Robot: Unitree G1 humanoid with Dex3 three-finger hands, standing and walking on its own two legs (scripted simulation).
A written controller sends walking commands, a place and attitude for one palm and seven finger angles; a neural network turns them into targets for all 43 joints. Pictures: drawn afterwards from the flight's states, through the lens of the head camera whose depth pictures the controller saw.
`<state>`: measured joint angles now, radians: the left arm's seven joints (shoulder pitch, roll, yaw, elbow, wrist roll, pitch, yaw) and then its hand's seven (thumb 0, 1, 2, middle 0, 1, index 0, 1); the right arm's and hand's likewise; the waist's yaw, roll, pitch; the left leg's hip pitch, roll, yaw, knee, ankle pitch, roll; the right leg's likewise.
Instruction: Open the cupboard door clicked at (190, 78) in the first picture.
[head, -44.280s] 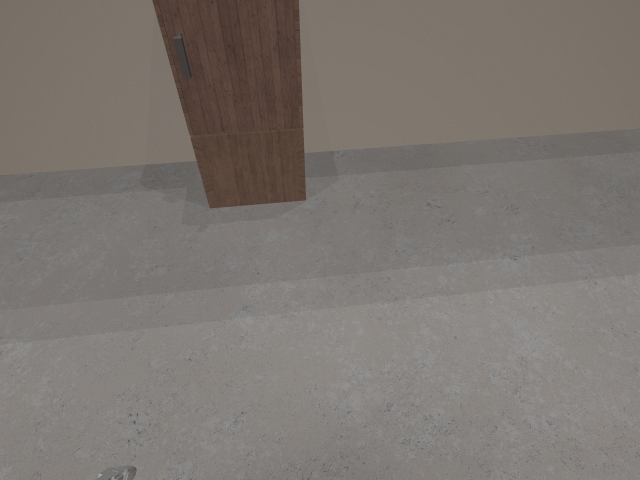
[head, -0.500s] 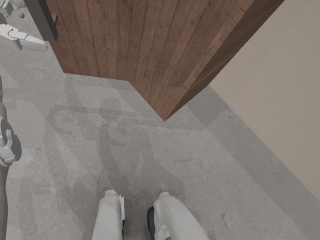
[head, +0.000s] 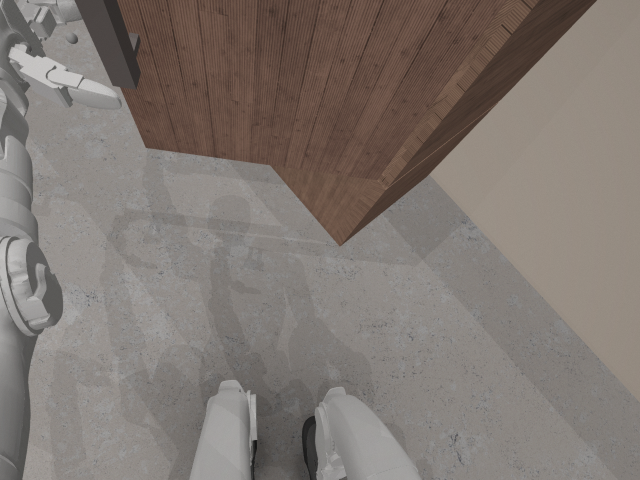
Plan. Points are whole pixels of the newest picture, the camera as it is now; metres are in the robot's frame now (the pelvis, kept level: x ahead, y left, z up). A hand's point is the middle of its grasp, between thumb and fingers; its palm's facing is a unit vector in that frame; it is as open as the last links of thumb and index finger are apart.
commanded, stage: move the hooked fingers beside the handle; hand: left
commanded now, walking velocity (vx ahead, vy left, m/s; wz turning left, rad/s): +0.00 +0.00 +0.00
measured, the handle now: (114, 15) +0.59 +0.19 +0.08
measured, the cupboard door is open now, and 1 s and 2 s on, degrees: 46 46 46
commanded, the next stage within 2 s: none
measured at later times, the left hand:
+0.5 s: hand (71, 38) +0.56 +0.23 +0.07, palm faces -0.02 -1.00 +0.01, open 14.8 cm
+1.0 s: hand (66, 34) +0.57 +0.23 +0.07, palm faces -0.04 -1.00 +0.00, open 14.4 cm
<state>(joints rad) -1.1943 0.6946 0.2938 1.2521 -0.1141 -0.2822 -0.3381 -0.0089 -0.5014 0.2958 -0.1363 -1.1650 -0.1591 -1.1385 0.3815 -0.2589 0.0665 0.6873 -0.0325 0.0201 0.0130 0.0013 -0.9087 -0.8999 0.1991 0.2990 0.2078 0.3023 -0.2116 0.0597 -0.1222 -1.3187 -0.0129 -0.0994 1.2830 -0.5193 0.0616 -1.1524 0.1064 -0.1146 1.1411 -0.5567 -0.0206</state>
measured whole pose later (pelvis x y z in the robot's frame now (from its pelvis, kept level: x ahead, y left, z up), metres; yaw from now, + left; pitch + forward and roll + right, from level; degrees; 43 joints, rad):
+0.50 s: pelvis -0.01 +0.00 +0.00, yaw +0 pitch +32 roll -10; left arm -1.23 0.74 0.31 1.31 -0.08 -0.29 -0.33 -0.01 -0.50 0.30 -0.14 -1.14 -0.16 -1.14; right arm 0.41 -0.27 0.08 0.69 -0.03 0.03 0.01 0.00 -0.91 -0.90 0.20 0.30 0.21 0.30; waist -0.24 0.06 -0.12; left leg -1.34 -0.01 -0.10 1.29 -0.50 0.06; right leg -1.17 0.11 -0.11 1.15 -0.54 -0.02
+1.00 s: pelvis -0.01 -0.01 -0.01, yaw -2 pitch +32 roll -9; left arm -1.20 0.83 0.40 1.30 -0.07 -0.27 -0.43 -0.01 -0.50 0.30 -0.21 -1.16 -0.21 -1.17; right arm 0.39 -0.28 0.11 0.66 -0.02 0.02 -0.02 0.00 -0.91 -0.90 0.20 0.30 0.21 0.30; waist -0.25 0.06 -0.11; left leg -1.34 0.02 -0.09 1.30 -0.52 0.05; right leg -1.19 0.13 -0.10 1.17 -0.55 -0.03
